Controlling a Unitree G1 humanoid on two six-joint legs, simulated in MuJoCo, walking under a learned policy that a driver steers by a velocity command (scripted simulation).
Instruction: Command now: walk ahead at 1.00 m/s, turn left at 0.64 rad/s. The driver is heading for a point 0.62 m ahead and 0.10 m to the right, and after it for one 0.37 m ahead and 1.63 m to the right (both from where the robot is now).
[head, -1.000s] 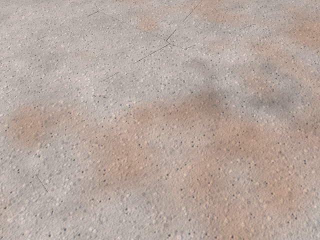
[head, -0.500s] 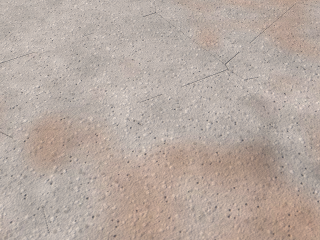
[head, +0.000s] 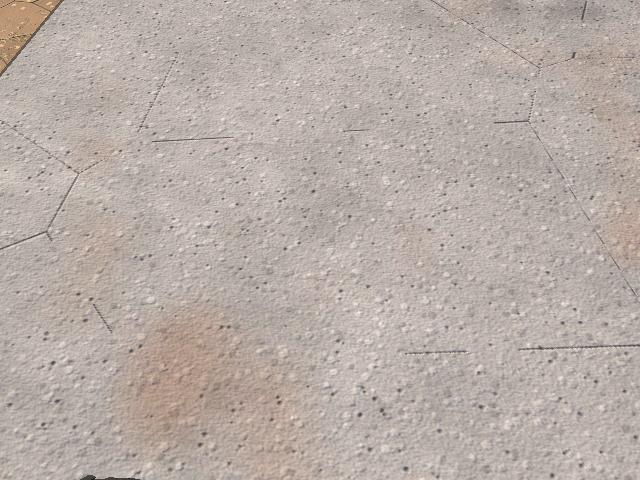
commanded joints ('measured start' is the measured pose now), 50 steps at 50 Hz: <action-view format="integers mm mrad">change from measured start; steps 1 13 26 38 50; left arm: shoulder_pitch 207 381 250 257 257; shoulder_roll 74 166 27 138 191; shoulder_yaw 37 33 22 33 75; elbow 33 192 104 57 67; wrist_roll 5 -57 -43 -49 -60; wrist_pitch -10 -51 66 70 8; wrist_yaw -4 -27 -55 -80 -10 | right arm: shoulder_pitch -89 -435 -19 -16 -264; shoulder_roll -3 25 13 -165 3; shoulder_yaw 23 84 28 -6 81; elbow -127 -291 -49 -34 -280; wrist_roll -37 -44 -9 -28 -67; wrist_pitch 0 -1 -65 -32 7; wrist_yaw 31 81 5 -55 2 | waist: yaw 100 68 85 271 40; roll -46 -76 49 99 58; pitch -119 73 -8 -121 54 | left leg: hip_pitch -446 -235 130 309 -344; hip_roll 134 104 358 338 239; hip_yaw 0 227 22 399 93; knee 95 -592 -1100 -663 -199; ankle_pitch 79 359 198 1513 97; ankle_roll -14 9 -24 -131 -215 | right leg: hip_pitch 429 338 -258 208 44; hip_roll -286 -194 -148 103 -10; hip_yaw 460 -44 91 -175 429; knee -352 -580 666 146 -449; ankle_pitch -243 640 -15 145 81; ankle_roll -168 -151 -97 -233 -373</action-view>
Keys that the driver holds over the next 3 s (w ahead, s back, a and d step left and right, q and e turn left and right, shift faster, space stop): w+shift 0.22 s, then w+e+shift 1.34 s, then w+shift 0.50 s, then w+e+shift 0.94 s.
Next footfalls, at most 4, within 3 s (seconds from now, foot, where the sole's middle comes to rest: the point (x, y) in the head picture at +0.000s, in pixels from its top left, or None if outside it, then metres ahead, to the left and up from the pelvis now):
0.34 left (258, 453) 0.50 0.12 -0.76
0.80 right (330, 275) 0.92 -0.05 -0.76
1.22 left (327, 145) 1.37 -0.08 -0.76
1.70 right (472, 119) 1.47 -0.52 -0.76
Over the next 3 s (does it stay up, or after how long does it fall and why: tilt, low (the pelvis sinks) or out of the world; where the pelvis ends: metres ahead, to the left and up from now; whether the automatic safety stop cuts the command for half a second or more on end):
stays up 1.72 -1.53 0.00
